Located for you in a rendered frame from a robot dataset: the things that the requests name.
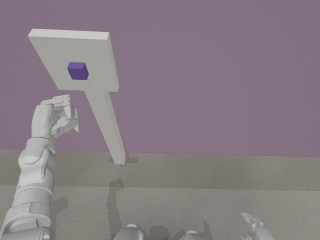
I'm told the button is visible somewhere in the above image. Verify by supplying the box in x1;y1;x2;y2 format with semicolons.
67;62;89;80

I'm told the left robot hand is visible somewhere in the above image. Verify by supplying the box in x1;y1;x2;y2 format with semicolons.
31;94;81;144

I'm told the robot left forearm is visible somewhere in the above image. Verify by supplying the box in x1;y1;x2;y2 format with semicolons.
0;137;57;238

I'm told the panel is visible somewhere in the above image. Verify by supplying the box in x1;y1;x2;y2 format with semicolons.
28;28;126;165

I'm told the robot left thigh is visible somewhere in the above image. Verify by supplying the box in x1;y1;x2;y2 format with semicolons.
113;227;144;240

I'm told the left robot upper arm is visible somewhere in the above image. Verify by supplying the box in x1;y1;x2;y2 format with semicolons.
0;226;54;240

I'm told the right robot hand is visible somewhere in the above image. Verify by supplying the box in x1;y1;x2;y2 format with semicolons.
240;212;274;240

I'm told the robot left shin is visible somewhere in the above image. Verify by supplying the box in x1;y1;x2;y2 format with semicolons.
127;223;137;228

